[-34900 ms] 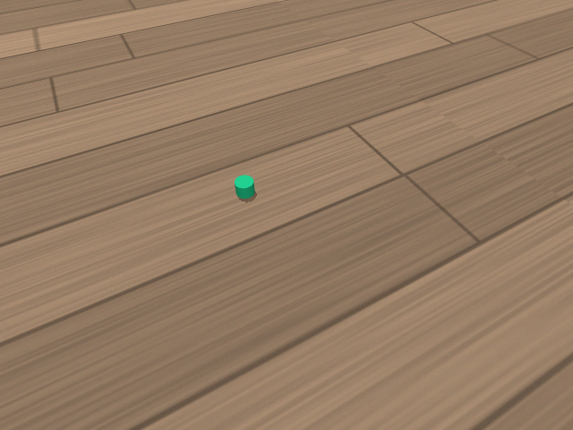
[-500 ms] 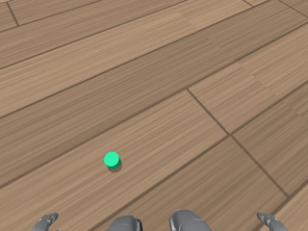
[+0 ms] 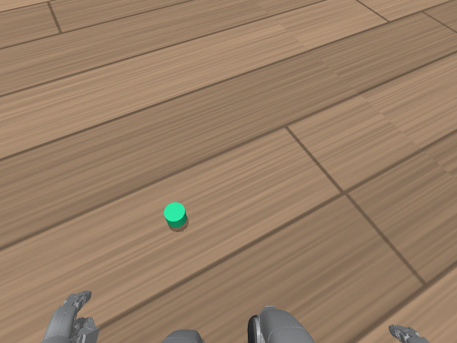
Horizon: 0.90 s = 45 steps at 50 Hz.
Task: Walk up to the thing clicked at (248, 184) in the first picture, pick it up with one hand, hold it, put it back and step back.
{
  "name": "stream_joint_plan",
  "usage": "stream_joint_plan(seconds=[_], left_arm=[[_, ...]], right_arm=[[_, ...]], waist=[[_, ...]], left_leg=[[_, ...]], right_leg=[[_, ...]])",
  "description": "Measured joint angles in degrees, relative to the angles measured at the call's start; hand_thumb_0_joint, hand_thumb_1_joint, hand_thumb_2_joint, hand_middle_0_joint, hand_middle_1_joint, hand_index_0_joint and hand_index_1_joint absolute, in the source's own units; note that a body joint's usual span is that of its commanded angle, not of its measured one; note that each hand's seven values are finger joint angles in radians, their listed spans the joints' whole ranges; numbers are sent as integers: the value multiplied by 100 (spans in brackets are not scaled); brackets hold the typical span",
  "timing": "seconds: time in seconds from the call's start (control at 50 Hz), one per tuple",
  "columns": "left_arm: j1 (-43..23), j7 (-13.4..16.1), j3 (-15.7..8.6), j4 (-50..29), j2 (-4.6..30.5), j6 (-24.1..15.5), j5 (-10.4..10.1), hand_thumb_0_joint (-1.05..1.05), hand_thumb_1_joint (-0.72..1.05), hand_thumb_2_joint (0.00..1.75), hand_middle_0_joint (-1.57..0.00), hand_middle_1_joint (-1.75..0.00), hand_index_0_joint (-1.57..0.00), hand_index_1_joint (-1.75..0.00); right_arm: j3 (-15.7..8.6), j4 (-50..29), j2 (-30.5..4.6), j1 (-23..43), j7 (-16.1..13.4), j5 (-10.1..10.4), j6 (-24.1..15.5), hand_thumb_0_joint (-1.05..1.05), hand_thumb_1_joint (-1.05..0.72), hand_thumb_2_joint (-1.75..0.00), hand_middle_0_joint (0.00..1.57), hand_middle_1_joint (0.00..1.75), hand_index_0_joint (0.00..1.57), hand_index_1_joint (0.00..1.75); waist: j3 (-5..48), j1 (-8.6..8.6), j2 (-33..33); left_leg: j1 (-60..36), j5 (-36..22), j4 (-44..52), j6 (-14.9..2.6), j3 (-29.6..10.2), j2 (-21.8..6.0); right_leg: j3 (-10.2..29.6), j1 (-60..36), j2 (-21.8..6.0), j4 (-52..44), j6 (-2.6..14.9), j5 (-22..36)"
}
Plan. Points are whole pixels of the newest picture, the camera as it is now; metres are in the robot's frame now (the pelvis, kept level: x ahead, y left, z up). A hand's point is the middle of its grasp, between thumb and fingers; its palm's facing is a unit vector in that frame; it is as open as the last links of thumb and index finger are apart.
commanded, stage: step back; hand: left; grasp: from above
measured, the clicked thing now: (175, 215) +0.64 +0.24 -0.72
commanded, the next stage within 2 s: none
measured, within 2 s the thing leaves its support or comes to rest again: neither
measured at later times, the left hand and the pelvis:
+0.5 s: hand out of the picture -0.09 +0.21 -0.12, palm faces -0.04 -0.90 -0.43, open 7.4 cm; pelvis -0.16 -0.05 +0.01, yaw -4 degrees
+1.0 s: hand out of the picture -0.25 +0.21 -0.14, palm faces +0.01 -0.92 -0.40, open 7.4 cm; pelvis -0.34 -0.06 +0.01, yaw -1 degrees
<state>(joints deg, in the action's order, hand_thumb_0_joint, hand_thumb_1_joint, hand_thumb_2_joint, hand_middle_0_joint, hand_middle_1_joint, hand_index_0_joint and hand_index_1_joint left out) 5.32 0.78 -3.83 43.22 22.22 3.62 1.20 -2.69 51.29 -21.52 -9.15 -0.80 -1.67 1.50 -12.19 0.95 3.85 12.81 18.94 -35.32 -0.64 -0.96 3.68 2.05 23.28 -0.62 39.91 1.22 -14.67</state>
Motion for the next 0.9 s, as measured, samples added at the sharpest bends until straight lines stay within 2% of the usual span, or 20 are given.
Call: stream_joint_plan(seconds=[0.06, 0.1, 0.16, 0.24, 0.32, 0.34, 0.36, 0.38, 0.4, 0.44, 0.46, 0.5, 0.54, 0.6, 0.68, 0.72, 0.76, 0.8, 0.84, 0.9], left_arm=[[129, 29, -38, 206, -20, 88, 16, 0, 91, 90, -20, -30, -20, -30], [235, 8, -62, 299, -12, 108, -15, 0, 91, 90, -20, -30, -20, -30], [425, -29, -116, 327, 30, 78, -42, 0, 91, 90, -20, -30, -20, -30], [609, -27, -161, 372, 93, 39, -16, 0, 91, 90, -20, -30, -20, -30], [682, -30, -147, 488, 113, -23, -8, 0, 91, 90, -20, -30, -20, -30], [679, -29, -145, 543, 82, -61, 1, 0, 91, 90, -20, -30, -20, -30], [616, -25, -135, 636, -37, -85, 23, 0, 91, 90, -20, -30, -20, -30], [608, -45, -105, 674, -145, -99, 55, 0, 91, 90, -20, -30, -20, -30], [660, -80, -68, 660, -198, -102, 76, 0, 91, 90, -20, -30, -20, -30], [794, -107, -24, 615, -222, -98, 99, 0, 91, 90, -20, -30, -20, -30], [845, -98, -16, 603, -240, -89, 98, 0, 91, 90, -20, -30, -20, -30], [860, -73, -19, 594, -279, -71, 97, 0, 90, 90, -21, -30, -20, -30], [769, -45, -40, 527, -277, -73, 111, 1, 90, 90, -21, -30, -20, -30], [558, 22, -43, 302, -237, -129, 128, 0, 90, 90, -21, -30, -20, -30], [190, 103, -38, 26, -136, -163, 101, 0, 90, 90, -21, -30, -20, -30], [40, 109, -13, -54, -65, -139, 60, 0, 90, 90, -21, -30, -20, -30], [-87, 104, -7, -31, 50, -81, 18, 0, 90, 90, -21, -30, -20, -30], [-41, 117, -7, 95, 33, -12, -13, 0, 90, 90, -20, -30, -20, -30], [41, 112, 14, 265, -43, 62, -14, 0, 91, 90, -20, -30, -20, -30], [233, 65, 2, 372, -37, 73, -76, 0, 90, 90, -20, -30, -20, -30]], right_arm=[[55, -43, 73, -76, 99, -56, -12, 0, -90, -90, 21, 30, 21, 30], [73, -63, 109, -105, 91, -86, -19, 0, -90, -90, 21, 30, 21, 30], [73, -147, 122, -64, 63, -63, -30, 0, -90, -90, 21, 30, 21, 30], [46, -354, 78, 137, 31, -19, -58, 0, -90, -90, 21, 30, 21, 30], [31, -554, -27, 372, 46, -9, -28, 0, -89, -90, 21, 30, 21, 30], [24, -574, -81, 429, 54, 6, 6, 0, -89, -90, 21, 30, 21, 30], [-10, -550, -177, 497, 53, 30, 51, 0, -90, -90, 21, 30, 21, 30], [-45, -511, -244, 503, 44, 56, 106, 0, -90, -90, 21, 30, 21, 30], [-73, -456, -248, 457, 17, 80, 164, 0, -90, -90, 21, 30, 21, 30], [-87, -328, -176, 342, -16, 113, 258, 0, -90, -90, 21, 30, 21, 30], [-72, -290, -165, 281, -8, 134, 270, 0, -90, -90, 20, 30, 21, 30], [-48, -270, -191, 124, -4, 169, 228, 0, -90, -90, 20, 30, 21, 30], [-31, -250, -221, -33, -32, 173, 174, 0, -90, -90, 21, 30, 21, 30], [-15, -183, -250, -193, -58, 148, 170, 0, -90, -90, 20, 30, 21, 30], [-5, -115, -176, -279, -44, 86, 182, 0, -90, -90, 20, 30, 20, 30], [-4, -115, -123, -298, -7, 56, 153, 0, -90, -90, 20, 30, 20, 30], [-14, -68, 28, -223, 25, 18, 138, 0, -90, -90, 20, 30, 21, 30], [27, -111, 85, -223, 108, -41, 167, 0, -90, -90, 20, 30, 21, 30], [47, -140, 68, -238, 138, -77, 162, 0, -90, -90, 21, 30, 21, 30], [82, -193, 93, -197, 107, -118, 186, 0, -90, -90, 21, 30, 21, 30]], waist=[[129, -91, -81], [216, -111, -137], [307, -23, -139], [226, 71, -155], [118, 123, -239], [94, 127, -330], [-4, 62, -611], [-26, -17, -836], [55, -25, -877], [248, 144, -660], [315, 191, -577], [431, 130, -543], [475, 65, -557], [395, 13, -609], [170, -65, -553], [88, -102, -466], [-73, -59, -116], [-37, -36, -46], [78, -164, -243], [309, -123, -286]], left_leg=[[155, -65, -74, -51, -88, -200], [199, -250, 103, -31, -141, -332], [342, -515, 318, 6, -86, -454], [630, -717, 268, 36, 17, -579], [1013, -794, -86, 173, 130, -721], [1130, -783, -246, 220, 113, -790], [1196, -790, -383, 218, -58, -928], [1270, -657, -494, 124, -299, -938], [1389, -112, -780, 81, -508, -749], [1589, 719, -1827, 64, -619, -232], [1622, 801, -2285, 51, -657, -26], [1637, 739, -2920, 46, -781, 263], [1529, 705, -3171, 100, -821, 370], [1135, 872, -2784, 178, -749, 302], [527, 1042, -1462, 161, -416, 32], [167, 673, -533, 79, -237, -91], [34, 194, -192, -13, -65, 73], [108, 146, -268, -59, 8, 27], [206, 49, -279, -87, -146, -173], [329, -263, -6, -55, -146, -348]], right_leg=[[318, 301, 512, 1337, -49, -1340], [509, 410, 772, 2290, -48, -1453], [721, 343, 856, 2987, -111, -1330], [700, -185, 572, 2293, -293, -1434], [368, -876, 193, 477, -288, -1200], [270, -1056, 189, -12, -218, -1005], [117, -1133, 351, -118, -138, -917], [-31, -1148, 460, -134, -83, -842], [-71, -1065, 439, -70, -41, -810], [128, -870, 242, -2, 18, -717], [215, -829, 161, -89, 24, -612], [208, -757, 54, -331, 5, -375], [128, -625, 13, -461, 10, -193], [-31, -400, 21, -494, 31, 5], [-299, -75, -55, -330, 25, 179], [-401, 118, -124, -137, -8, 220], [-262, 242, -307, 65, -62, 270], [-30, 399, -99, 575, -81, -653], [107, 516, 297, 1597, -94, -1427], [400, 526, 655, 2785, -75, -1452]])
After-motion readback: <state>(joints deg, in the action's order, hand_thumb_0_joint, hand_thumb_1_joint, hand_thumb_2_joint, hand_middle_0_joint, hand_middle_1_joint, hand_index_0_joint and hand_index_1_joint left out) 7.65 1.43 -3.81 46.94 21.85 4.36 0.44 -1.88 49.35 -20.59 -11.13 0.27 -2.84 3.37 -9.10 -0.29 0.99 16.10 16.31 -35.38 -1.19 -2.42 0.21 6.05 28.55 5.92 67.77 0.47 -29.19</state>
